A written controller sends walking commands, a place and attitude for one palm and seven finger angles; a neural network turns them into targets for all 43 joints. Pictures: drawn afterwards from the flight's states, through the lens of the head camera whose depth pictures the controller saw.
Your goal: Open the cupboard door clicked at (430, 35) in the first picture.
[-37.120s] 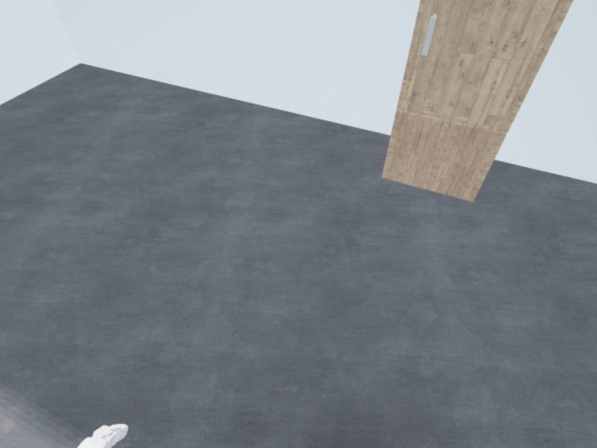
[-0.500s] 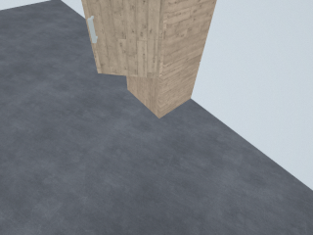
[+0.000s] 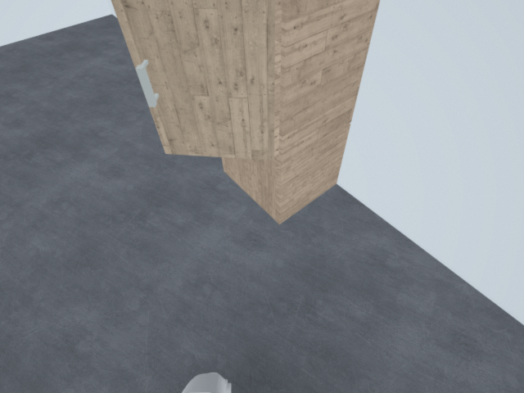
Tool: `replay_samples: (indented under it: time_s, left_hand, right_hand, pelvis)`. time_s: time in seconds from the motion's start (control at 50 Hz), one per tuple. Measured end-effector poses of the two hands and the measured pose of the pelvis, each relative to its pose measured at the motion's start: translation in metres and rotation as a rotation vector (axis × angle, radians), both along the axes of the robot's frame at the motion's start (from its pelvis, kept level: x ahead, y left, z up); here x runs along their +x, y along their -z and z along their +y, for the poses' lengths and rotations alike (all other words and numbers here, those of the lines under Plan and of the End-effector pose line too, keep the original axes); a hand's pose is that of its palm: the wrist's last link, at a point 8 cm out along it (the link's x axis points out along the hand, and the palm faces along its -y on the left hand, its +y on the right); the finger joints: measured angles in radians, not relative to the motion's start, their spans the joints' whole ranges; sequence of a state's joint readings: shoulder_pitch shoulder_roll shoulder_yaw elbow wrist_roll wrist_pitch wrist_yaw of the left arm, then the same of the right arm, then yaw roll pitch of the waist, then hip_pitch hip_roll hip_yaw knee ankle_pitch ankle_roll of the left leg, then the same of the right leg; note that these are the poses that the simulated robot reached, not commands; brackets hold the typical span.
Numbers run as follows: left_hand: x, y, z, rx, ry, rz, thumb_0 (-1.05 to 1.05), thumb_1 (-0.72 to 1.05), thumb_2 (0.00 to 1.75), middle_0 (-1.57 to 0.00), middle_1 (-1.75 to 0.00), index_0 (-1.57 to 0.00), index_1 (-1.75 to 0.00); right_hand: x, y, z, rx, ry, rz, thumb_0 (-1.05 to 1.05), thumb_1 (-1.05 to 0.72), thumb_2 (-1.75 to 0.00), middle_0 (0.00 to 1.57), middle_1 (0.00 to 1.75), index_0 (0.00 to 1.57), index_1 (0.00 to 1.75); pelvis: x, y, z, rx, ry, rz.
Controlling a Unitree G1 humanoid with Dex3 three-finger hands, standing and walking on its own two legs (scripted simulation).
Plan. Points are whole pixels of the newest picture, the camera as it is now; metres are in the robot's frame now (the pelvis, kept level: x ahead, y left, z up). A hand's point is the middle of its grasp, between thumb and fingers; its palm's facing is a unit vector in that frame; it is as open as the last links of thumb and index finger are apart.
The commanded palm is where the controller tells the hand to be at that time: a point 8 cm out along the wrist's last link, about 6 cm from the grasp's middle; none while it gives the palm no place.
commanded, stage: take the last steps up to it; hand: left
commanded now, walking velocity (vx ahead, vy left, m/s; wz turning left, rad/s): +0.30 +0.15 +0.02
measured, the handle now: (149, 83) +0.92 +0.39 -0.04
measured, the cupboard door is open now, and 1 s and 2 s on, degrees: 44 44 44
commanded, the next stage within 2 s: come to a stop and stand still in 0.62 s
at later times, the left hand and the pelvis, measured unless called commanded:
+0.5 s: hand (119, 353) +0.21 +0.29 -0.18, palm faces +0.06 -0.98 -0.18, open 7.4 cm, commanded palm none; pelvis +0.19 +0.11 +0.00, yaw -2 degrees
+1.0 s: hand (143, 266) +0.40 +0.30 -0.19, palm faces -0.02 -0.98 -0.21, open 7.2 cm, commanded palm none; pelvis +0.32 +0.12 -0.01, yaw -4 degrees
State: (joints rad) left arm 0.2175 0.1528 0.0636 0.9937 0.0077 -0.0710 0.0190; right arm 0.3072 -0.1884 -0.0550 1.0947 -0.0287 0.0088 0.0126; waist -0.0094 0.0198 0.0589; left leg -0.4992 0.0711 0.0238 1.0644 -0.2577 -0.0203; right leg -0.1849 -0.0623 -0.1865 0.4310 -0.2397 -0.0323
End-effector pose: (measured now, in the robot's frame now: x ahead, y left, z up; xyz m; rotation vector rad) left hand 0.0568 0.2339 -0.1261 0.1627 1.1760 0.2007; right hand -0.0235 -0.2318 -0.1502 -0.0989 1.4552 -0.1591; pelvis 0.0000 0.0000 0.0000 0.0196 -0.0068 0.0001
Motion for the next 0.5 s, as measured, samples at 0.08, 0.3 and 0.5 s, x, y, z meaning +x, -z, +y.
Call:
replay_samples:
  time_s: [0.08, 0.3, 0.5]
  left_hand:
    - [-0.02, 0.001, 0.014, -0.008, -0.038, 0.117, -0.01, 0.95, 0.9, -0.21, -0.3, -0.2, -0.3]
    - [-0.032, 0.037, 0.061, -0.104, -0.149, 0.395, 0.01, 0.91, 0.9, -0.2, -0.3, -0.2, -0.3]
    - [0.146, 0.022, 0.108, -0.061, -0.021, 0.153, 0.01, 0.91, 0.9, -0.2, -0.3, -0.2, -0.3]
  right_hand:
    - [0.074, -0.008, 0.005, -0.011, -0.043, -0.104, 0.0, -0.91, -0.9, 0.19, 0.3, 0.19, 0.3]
    - [0.265, -0.007, 0.081, -0.044, -0.187, -0.348, 0.0, -0.91, -0.9, 0.19, 0.3, 0.19, 0.3]
    - [0.266, -0.014, 0.107, -0.074, -0.067, -0.259, -0.02, -0.95, -0.9, 0.2, 0.3, 0.2, 0.3]
  pelvis:
    - [0.029, -0.005, 0.01, 0.0, -0.005, 0.012]
    - [0.124, 0.022, 0.08, -0.024, -0.009, 0.008]
    - [0.185, 0.004, 0.111, 0.001, 0.033, 0.008]
